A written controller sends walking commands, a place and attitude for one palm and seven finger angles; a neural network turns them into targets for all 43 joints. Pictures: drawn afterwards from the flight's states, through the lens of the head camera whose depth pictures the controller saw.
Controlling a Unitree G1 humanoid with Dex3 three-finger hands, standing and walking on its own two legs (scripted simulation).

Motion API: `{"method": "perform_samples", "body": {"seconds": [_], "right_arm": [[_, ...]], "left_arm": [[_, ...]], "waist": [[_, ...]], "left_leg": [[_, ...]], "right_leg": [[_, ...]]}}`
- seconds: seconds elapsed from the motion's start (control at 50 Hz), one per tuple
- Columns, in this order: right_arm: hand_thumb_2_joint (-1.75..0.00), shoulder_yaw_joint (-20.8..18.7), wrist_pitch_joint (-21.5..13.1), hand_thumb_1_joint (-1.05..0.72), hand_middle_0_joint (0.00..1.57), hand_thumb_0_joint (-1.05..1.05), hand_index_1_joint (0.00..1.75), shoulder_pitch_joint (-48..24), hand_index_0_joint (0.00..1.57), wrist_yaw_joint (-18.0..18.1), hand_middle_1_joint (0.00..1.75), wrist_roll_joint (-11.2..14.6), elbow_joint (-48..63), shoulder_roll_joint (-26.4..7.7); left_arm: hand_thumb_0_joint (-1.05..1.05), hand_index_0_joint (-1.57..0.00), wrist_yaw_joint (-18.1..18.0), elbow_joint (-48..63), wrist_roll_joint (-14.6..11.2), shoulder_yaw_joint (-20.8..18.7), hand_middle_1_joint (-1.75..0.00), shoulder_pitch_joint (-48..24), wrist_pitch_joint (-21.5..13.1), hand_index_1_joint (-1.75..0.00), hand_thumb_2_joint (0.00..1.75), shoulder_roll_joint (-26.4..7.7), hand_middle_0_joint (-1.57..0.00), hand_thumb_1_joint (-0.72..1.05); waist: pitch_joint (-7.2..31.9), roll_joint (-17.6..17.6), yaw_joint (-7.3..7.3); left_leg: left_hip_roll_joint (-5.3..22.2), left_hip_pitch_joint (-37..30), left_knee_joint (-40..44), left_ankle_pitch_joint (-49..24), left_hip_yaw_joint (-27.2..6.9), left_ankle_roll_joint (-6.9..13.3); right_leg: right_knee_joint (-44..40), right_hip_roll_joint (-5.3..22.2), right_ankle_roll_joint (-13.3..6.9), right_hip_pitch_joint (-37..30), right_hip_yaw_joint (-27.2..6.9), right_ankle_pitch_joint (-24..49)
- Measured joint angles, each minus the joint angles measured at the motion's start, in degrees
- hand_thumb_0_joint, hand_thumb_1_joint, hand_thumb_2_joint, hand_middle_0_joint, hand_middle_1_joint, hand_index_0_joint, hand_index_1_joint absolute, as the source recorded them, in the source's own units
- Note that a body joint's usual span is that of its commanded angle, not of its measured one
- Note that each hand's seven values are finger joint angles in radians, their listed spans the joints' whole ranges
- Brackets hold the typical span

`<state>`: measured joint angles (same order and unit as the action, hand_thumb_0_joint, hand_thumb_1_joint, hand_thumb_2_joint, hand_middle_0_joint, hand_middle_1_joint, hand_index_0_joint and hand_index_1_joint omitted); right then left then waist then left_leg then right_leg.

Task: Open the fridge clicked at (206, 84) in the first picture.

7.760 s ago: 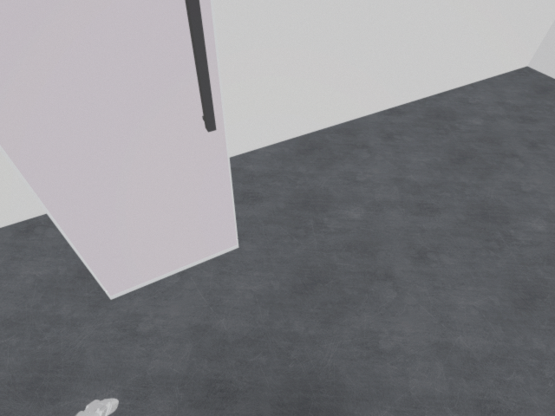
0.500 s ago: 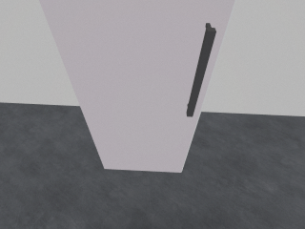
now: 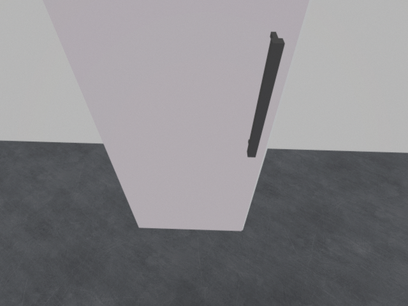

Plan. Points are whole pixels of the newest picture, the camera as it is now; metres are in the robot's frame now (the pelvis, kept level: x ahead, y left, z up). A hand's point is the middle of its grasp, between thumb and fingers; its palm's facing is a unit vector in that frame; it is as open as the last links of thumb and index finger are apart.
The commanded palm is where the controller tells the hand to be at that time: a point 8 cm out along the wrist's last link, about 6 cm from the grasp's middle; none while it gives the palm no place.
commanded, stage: look again from close up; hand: right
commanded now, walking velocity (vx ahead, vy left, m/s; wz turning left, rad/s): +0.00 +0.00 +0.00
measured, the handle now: (260, 104) +0.55 -0.11 +0.11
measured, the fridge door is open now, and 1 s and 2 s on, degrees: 0 0 0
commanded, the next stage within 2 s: shuffle to correct the standing spot in 0.40 s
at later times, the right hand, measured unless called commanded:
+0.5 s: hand out of the picture +0.03 -0.19 -0.17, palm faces +0.01 +0.97 -0.24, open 7.4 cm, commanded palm none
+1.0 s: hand out of the picture +0.01 -0.15 -0.20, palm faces +0.08 +0.98 -0.16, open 7.4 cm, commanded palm none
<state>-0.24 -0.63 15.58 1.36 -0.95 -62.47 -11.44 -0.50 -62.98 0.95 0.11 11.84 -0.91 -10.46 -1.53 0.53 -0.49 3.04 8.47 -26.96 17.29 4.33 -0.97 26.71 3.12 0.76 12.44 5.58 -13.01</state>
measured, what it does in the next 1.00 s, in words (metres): shifts its weight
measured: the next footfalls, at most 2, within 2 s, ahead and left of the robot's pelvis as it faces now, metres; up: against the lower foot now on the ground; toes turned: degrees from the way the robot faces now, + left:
right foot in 1.48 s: +0.18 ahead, -0.07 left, +0.00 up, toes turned -4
left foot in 1.88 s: +0.00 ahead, +0.12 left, +0.00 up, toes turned +3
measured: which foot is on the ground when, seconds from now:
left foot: down 0.00-1.00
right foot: down 0.00-1.00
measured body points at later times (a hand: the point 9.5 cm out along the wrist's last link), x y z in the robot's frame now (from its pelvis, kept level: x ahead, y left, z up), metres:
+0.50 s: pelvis +0.00 +0.00 +0.00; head +0.01 +0.00 +0.45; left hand +0.04 +0.24 -0.15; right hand +0.03 -0.24 -0.15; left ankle -0.03 +0.12 -0.74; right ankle +0.01 -0.13 -0.74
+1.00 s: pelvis +0.07 +0.01 -0.02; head +0.09 +0.00 +0.43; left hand +0.05 +0.22 -0.18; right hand +0.01 -0.20 -0.18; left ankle -0.03 +0.12 -0.74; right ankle +0.01 -0.13 -0.74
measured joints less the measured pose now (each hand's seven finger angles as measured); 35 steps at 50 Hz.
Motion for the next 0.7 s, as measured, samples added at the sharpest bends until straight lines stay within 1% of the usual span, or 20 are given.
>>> {"method": "perform_samples", "body": {"seconds": [0.28, 0.54, 0.7], "right_arm": [[-0.90, -0.14, 0.09, -0.90, 0.20, 0.00, 0.30, -1.47, 0.20, -0.19, 0.30, 0.00, -0.06, -0.57], [-0.90, -0.07, 0.02, -0.90, 0.20, 0.00, 0.30, -1.55, 0.20, -0.16, 0.30, 0.06, -0.51, -0.54], [-0.90, -0.26, 0.89, -0.90, 0.20, 0.00, 0.30, 1.86, 0.20, -0.59, 0.30, -0.18, -1.24, 0.96]], "left_arm": [[0.00, -0.20, 0.07, -0.79, 0.07, 0.09, -0.30, 0.27, -0.12, -0.30, 0.90, -0.84, -0.20, 0.91], [0.00, -0.20, -0.02, -1.41, 0.09, 0.19, -0.30, 0.26, -0.05, -0.30, 0.90, -1.02, -0.20, 0.91], [0.00, -0.20, 0.32, -1.38, 0.71, 0.00, -0.30, 2.94, 0.70, -0.30, 0.90, 0.99, -0.20, 0.91]], "waist": [[-0.05, -0.26, 0.23], [0.26, -0.07, 0.26], [1.82, 0.48, 0.41]], "left_leg": [[0.25, -0.28, 0.96, -0.42, -0.14, -0.12], [-0.06, -0.98, 1.54, -0.42, 0.16, 0.19], [-0.17, -0.14, -2.35, 3.00, 0.14, 0.59]], "right_leg": [[-1.58, -0.35, -0.10, -0.61, 0.22, 0.70], [-2.19, -0.11, 0.29, -1.23, -0.06, 0.86], [2.26, 0.37, 0.60, -0.11, -0.21, -2.75]]}}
